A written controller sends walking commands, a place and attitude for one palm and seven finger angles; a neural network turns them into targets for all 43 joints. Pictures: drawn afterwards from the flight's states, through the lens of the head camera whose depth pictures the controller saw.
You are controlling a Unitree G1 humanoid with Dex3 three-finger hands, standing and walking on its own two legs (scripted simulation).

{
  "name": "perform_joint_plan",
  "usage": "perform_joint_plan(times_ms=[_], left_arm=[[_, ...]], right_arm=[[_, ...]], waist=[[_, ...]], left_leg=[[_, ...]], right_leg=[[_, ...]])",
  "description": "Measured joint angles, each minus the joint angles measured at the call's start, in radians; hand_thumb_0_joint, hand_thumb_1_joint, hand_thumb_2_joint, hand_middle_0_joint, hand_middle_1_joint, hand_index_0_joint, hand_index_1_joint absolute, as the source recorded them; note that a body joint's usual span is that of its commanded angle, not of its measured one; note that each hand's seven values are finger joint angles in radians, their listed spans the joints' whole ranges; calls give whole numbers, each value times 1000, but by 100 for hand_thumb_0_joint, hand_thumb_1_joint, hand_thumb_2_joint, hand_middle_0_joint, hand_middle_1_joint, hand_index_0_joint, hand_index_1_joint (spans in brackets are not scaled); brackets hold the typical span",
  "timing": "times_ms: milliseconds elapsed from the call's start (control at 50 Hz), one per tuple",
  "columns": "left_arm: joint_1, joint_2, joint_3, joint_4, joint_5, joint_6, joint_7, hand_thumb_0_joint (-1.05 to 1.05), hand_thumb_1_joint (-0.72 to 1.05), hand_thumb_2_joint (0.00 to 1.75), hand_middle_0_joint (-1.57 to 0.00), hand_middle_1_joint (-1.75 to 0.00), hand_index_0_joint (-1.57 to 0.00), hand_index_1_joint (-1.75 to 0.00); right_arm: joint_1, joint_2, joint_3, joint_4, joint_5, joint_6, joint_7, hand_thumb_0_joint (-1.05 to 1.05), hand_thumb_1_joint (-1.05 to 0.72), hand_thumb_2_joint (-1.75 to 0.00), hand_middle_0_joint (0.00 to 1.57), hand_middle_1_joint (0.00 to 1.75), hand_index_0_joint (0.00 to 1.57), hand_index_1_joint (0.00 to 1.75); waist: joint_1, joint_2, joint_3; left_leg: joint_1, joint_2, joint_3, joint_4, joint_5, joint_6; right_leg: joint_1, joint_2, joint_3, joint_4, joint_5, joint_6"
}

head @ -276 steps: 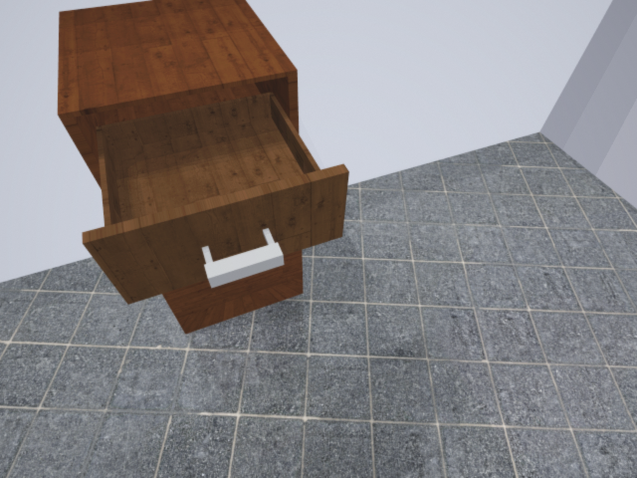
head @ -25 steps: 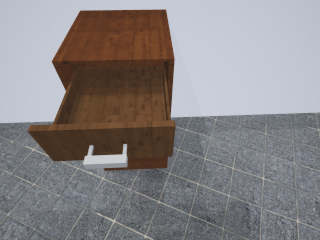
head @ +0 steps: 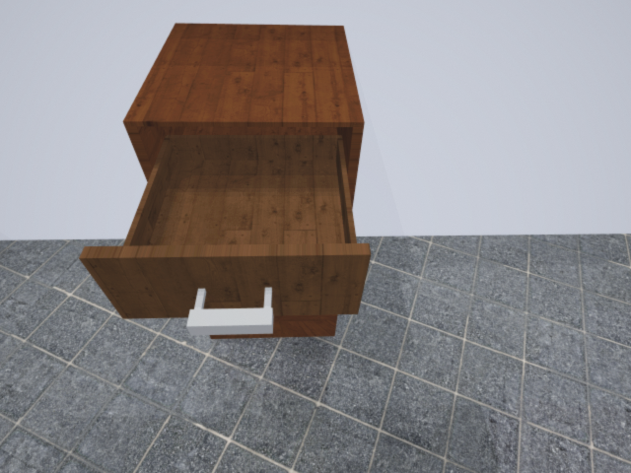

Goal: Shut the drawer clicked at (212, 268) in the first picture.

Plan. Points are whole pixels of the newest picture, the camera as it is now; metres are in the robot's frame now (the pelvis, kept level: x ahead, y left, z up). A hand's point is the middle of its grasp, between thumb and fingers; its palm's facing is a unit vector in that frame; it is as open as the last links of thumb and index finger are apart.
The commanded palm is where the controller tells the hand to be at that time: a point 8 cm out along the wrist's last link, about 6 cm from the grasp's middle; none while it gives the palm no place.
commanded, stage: shuffle to correct the standing spot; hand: left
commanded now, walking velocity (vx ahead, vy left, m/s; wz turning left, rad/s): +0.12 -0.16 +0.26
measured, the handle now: (233, 307) +0.33 +0.14 +0.00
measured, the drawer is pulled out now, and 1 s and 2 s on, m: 0.29 0.29 0.29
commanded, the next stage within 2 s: come to a stop and stand still in 0.46 s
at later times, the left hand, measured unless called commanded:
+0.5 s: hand out of the picture +0.06 +0.15 -0.17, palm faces +0.09 -0.98 -0.18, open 7.3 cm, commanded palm none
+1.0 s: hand out of the picture +0.13 +0.12 -0.18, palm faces +0.13 -0.97 -0.21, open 7.3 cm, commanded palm none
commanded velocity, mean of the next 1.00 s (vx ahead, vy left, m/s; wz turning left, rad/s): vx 0.01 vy -0.04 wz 0.03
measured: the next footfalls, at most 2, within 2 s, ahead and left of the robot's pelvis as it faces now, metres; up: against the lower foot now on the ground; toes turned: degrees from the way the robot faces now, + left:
left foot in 0.30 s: +0.08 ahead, +0.09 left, +0.00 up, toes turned +11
right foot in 0.64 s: +0.18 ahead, -0.19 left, +0.00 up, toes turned -2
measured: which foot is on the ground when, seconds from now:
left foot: down 0.00-0.10, up 0.12-0.28, down 0.30-0.64, up 0.66-0.96, down 0.98-1.00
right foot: down 0.00-0.30, up 0.32-0.62, down 0.64-1.00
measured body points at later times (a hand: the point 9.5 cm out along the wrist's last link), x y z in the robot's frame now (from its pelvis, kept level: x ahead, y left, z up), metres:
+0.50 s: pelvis +0.06 -0.03 +0.00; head +0.10 -0.02 +0.45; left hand +0.06 +0.20 -0.16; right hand +0.10 -0.26 -0.15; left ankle +0.04 +0.08 -0.73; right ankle +0.06 -0.16 -0.68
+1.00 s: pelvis +0.08 -0.07 -0.01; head +0.12 -0.05 +0.44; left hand +0.12 +0.17 -0.16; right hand +0.17 -0.30 -0.15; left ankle +0.07 +0.01 -0.74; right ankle +0.14 -0.19 -0.73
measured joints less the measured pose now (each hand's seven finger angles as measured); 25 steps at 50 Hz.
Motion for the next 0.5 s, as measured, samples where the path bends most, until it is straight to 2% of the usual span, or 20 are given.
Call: perform_joint_plan(times_ms=[100,140,200,240,280,300,360,400,440,500], left_arm=[[4,-12,13,-10,-3,-7,-2,1,91,89,-20,-30,-20,-30],[3,-17,18,-21,-3,-22,3,1,91,89,-20,-30,-20,-30],[7,-31,18,-25,2,-37,15,1,91,89,-20,-30,-20,-30],[16,-41,14,-14,4,-33,18,0,91,89,-20,-30,-20,-30],[28,-49,10,2,-1,-22,14,0,91,89,-20,-30,-20,-30],[37,-54,8,8,-4,-15,10,0,91,89,-20,-30,-20,-30],[31,-56,6,27,-1,17,0,1,91,89,-20,-30,-20,-30],[1,-54,11,23,2,28,-6,1,91,89,-20,-30,-20,-30],[-33,-53,18,0,1,24,-13,1,91,89,-20,-30,-20,-30],[-72,-40,30,-36,2,21,-12,2,93,89,-20,-30,-20,-30]], right_arm=[[55,-5,-5,18,1,1,-12,1,-91,-90,20,30,20,30],[64,-2,-7,27,4,11,-12,1,-91,-90,20,30,20,30],[41,2,-14,25,6,23,-4,1,-91,-90,20,30,20,30],[13,3,-17,7,6,19,1,1,-91,-90,20,30,19,30],[-13,4,-16,-21,3,0,4,1,-91,-90,20,30,19,30],[-23,3,-16,-35,-1,-15,5,1,-91,-90,20,30,19,30],[-47,15,-16,-61,-10,-35,2,1,-91,-90,20,30,19,30],[-49,23,-13,-69,-12,-39,-4,1,-91,-90,20,30,19,30],[-48,23,-12,-65,-12,-39,-12,1,-91,-90,20,30,20,30],[-42,15,-13,-56,-13,-31,-11,1,-91,-90,20,30,20,30]], waist=[[-14,42,8],[-13,45,14],[4,35,36],[7,22,47],[0,10,54],[-3,10,54],[-5,-20,52],[-9,-21,50],[-6,-11,53],[-3,13,53]], left_leg=[[-42,29,-32,75,-42,-15],[-100,42,-13,204,-114,-5],[-191,50,24,381,-209,0],[-210,55,54,343,-180,0],[-184,58,88,197,-41,1],[-172,64,95,153,44,15],[-156,60,126,188,-6,22],[-131,56,123,144,-10,15],[-102,57,113,81,24,1],[-64,74,98,9,56,-11]], right_leg=[[5,26,-42,1,-27,-14],[15,29,-68,-3,-36,-27],[41,27,-89,-18,-41,-37],[53,22,-93,-15,-50,-31],[53,15,-94,23,-79,-21],[35,15,-91,77,-103,-20],[-79,11,-34,359,-182,-24],[-158,10,-15,482,-150,-18],[-215,1,-7,505,-108,-7],[-246,-16,-9,397,-64,7]])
